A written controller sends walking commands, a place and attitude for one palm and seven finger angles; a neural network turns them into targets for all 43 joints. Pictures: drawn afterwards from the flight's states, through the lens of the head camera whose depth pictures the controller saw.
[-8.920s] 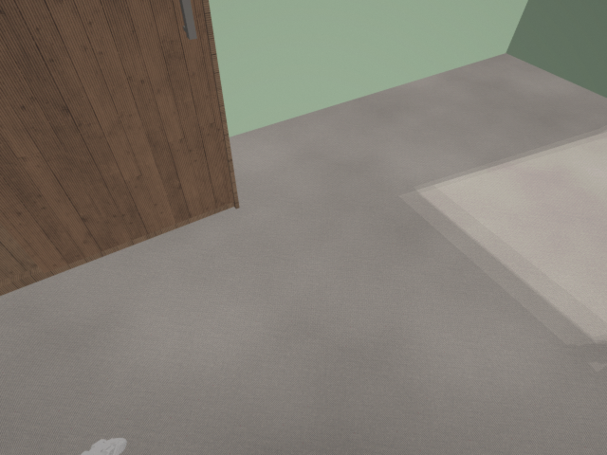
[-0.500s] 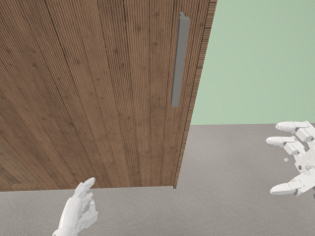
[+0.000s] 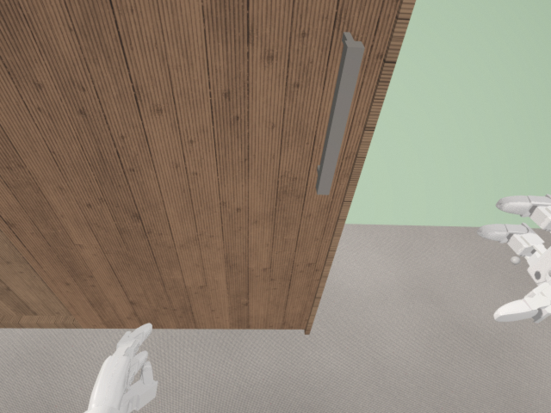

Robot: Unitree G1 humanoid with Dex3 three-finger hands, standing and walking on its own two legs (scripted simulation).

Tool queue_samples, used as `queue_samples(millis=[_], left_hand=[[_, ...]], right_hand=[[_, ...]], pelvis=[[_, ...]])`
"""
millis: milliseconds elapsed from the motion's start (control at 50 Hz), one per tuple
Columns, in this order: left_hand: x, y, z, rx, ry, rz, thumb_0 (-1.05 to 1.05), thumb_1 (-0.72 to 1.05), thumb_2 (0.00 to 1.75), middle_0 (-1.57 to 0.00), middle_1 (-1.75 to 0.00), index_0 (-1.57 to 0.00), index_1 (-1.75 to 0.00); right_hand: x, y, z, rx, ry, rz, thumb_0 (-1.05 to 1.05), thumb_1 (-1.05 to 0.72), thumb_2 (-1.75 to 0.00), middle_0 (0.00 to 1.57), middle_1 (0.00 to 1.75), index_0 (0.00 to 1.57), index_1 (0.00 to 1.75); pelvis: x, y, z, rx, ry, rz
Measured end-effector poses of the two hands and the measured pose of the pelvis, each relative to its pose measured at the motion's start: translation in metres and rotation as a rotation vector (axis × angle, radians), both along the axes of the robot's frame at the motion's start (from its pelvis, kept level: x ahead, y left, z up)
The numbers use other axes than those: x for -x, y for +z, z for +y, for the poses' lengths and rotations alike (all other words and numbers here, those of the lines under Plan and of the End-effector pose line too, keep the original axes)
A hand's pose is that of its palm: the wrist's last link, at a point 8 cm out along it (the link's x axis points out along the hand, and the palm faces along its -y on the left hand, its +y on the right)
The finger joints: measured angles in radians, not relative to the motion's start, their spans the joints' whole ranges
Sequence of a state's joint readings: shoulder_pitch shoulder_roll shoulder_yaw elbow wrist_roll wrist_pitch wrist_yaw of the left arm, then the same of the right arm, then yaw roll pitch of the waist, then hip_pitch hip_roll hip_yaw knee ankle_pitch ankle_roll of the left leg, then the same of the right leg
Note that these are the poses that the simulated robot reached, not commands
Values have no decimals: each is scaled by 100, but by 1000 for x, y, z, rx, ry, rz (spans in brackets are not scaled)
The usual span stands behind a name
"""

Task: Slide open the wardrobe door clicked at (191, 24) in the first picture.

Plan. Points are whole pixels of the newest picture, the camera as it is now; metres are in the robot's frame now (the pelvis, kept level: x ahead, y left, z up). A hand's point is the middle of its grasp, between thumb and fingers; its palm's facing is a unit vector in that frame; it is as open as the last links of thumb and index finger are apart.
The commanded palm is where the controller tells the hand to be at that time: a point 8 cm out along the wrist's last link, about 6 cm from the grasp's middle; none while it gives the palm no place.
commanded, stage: raise the hand with hooked fingers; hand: right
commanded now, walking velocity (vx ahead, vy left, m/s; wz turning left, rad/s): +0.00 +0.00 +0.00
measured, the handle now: (333, 122) +0.53 -0.08 +0.18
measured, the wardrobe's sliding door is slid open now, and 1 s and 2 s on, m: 0.00 0.00 0.00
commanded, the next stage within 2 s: move the hooked fingers beside the handle in 0.24 s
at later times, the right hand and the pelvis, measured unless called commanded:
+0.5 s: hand (503, 253) +0.28 -0.26 +0.16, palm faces +0.02 +1.00 -0.05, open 14.0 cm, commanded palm +0.26 -0.30 +0.17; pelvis +0.00 +0.01 +0.00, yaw -1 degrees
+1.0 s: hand (443, 213) +0.35 -0.21 +0.16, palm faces -0.03 +1.00 -0.02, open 14.0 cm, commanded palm +0.33 -0.26 +0.16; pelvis +0.00 +0.00 +0.00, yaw +1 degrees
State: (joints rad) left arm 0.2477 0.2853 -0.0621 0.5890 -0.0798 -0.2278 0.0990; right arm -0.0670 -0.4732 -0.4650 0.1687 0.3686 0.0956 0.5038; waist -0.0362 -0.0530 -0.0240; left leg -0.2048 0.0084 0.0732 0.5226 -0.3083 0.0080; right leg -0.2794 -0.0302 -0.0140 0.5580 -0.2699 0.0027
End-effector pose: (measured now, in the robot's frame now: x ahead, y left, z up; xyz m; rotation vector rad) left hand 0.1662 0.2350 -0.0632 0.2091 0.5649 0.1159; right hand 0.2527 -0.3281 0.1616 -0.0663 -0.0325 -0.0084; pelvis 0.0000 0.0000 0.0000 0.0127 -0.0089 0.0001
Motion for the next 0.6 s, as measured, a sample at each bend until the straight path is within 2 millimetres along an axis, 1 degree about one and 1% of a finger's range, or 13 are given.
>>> queue_samples(millis=[140, 280, 420, 500, 600], left_hand=[[-6, 2, 5, -3, 6, -12, 1, 91, 90, -20, -30, -20, -30], [-10, 2, 4, 12, 4, -24, 1, 91, 90, -20, -30, -20, -30], [-9, 0, 2, 18, 1, -19, 1, 91, 90, -20, -30, -20, -30], [-6, -2, 0, 11, 2, -6, 1, 91, 90, -20, -30, -20, -30], [0, -4, -2, 10, 10, 8, 1, 91, 90, -20, -30, -20, -30]], right_hand=[[1, 3, 5, -2, -23, -30, -1, 50, -30, 30, 120, 30, 120], [0, 5, 8, 5, -16, -15, -1, 50, -30, 30, 120, 30, 120], [0, 4, 8, -6, -16, -16, -1, 50, -30, 30, 120, 30, 120], [-7, 2, 14, -17, -10, -19, -1, 50, -30, 30, 120, 30, 120], [-24, 2, 30, -25, 22, -23, -1, 50, -30, 30, 120, 30, 120]], pelvis=[[-3, 0, 6, 2, 0, -7], [-2, 0, 8, 3, -2, -8], [0, -1, 8, 3, -4, -9], [2, -1, 7, 2, -10, -10], [5, -1, 5, 3, -9, -10]])
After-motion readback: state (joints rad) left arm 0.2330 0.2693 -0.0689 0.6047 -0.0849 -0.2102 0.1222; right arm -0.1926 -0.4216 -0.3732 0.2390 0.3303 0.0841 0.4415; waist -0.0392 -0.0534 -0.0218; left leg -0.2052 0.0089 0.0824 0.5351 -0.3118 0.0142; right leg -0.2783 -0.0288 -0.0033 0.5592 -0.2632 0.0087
